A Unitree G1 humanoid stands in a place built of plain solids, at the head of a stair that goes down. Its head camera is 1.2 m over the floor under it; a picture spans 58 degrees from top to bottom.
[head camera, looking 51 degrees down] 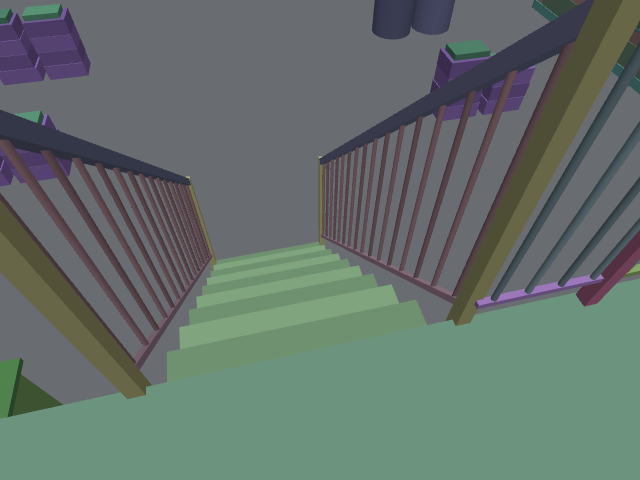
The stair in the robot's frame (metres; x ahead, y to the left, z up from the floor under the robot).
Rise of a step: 0.20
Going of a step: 0.20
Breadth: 0.92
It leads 13 degrees to the left of straight ahead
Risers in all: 10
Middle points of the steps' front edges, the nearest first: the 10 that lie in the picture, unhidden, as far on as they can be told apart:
0.55 0.04 0.00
0.75 0.08 -0.20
0.95 0.13 -0.41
1.14 0.18 -0.61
1.34 0.22 -0.82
1.54 0.27 -1.02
1.74 0.32 -1.22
1.94 0.36 -1.43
2.14 0.41 -1.63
2.34 0.46 -1.84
